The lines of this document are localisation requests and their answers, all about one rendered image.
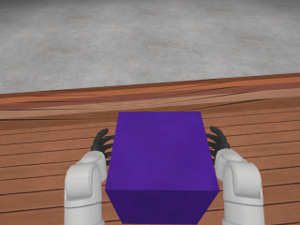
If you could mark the robot left forearm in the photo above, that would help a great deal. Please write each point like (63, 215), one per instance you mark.
(83, 190)

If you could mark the right robot hand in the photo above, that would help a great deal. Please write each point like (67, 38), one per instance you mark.
(220, 142)

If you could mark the carton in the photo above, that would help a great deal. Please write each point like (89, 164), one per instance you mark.
(161, 170)

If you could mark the left robot hand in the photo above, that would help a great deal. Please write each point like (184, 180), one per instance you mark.
(99, 141)

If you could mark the robot right forearm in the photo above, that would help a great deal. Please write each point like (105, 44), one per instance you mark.
(242, 189)

